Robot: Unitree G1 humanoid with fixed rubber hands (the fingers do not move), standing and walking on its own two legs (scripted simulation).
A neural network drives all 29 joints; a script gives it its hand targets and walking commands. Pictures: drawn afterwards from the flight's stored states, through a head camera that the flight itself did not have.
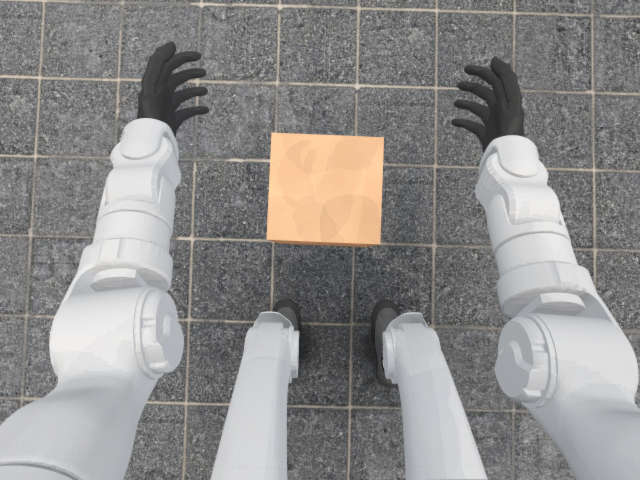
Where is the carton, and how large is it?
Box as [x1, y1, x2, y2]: [266, 133, 383, 246]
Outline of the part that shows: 271,133 266,239 279,243 345,246 368,246 379,244 383,137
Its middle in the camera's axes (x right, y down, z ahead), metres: +0.01 -0.09 +0.85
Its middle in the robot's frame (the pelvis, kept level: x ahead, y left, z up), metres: +0.47 +0.02 -0.51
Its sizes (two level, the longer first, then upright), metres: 0.210 0.200 0.250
